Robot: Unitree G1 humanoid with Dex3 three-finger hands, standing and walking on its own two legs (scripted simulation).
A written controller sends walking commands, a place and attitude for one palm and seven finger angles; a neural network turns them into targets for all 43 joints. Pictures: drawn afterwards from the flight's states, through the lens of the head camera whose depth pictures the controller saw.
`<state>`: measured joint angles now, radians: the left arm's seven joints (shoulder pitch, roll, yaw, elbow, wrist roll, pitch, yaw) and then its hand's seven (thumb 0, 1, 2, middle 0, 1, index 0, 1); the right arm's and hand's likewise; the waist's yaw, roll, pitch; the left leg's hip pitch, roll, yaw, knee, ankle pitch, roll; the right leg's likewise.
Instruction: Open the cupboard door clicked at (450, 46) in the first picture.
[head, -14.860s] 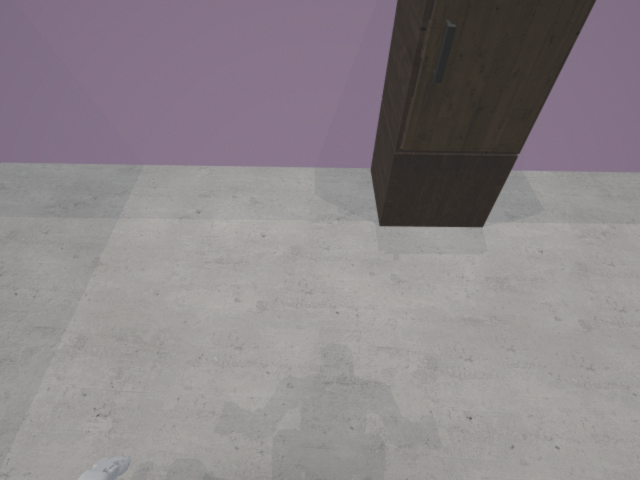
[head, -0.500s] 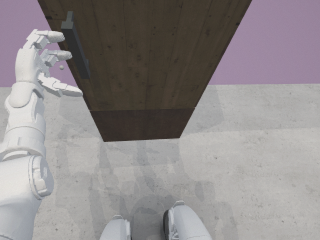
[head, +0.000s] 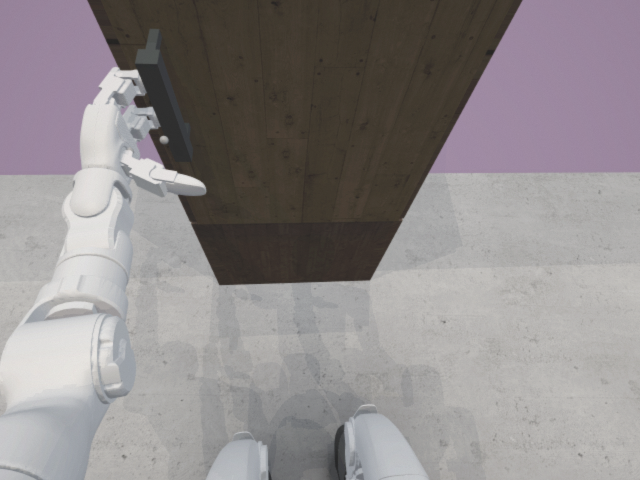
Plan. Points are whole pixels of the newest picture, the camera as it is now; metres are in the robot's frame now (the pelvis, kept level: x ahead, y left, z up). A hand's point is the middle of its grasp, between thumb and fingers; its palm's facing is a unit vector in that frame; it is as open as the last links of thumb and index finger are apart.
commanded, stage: slide the fingers in behind the handle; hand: left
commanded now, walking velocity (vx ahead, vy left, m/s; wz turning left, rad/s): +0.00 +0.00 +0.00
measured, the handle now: (170, 101) +0.56 +0.15 +0.08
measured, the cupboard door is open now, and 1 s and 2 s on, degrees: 0 0 11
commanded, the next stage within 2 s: close the thumb around the handle in 0.68 s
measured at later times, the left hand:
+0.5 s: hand (184, 144) +0.50 +0.13 +0.08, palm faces -0.02 -1.00 -0.02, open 14.0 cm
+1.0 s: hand (187, 141) +0.50 +0.13 +0.08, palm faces -0.02 -1.00 -0.03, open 12.7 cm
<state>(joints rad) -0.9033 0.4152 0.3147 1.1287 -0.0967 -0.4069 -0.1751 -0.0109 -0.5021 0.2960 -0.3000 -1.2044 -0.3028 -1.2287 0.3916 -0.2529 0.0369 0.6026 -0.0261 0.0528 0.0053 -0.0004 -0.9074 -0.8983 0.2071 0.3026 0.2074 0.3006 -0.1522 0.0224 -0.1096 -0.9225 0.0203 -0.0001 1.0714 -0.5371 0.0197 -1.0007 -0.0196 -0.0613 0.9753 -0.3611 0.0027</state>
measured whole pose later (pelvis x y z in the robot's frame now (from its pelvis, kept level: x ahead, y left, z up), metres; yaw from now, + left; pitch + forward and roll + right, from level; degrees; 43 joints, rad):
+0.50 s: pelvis -0.01 -0.01 +0.00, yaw +0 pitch +21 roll -1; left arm -0.88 0.36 0.30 1.12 -0.08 -0.43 -0.13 -0.01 -0.50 0.30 -0.30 -1.20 -0.29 -1.20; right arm 0.37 -0.25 0.03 0.60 -0.02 0.05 0.01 0.00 -0.91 -0.90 0.21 0.30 0.21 0.30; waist -0.15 0.02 -0.11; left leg -0.89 0.02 0.01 1.05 -0.52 0.01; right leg -0.98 -0.02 -0.05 0.97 -0.35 -0.01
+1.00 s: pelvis -0.01 +0.00 +0.00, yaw +0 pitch +21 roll -1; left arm -0.92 0.37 0.29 1.15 -0.07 -0.44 -0.12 -0.01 -0.29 0.39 -0.31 -1.22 -0.31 -1.23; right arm 0.39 -0.26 0.03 0.61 -0.03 0.04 0.01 0.00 -0.91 -0.90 0.21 0.30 0.21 0.30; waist -0.16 0.02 -0.11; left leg -0.92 0.02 0.01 1.07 -0.52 0.02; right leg -1.01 -0.02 -0.05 0.98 -0.35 0.00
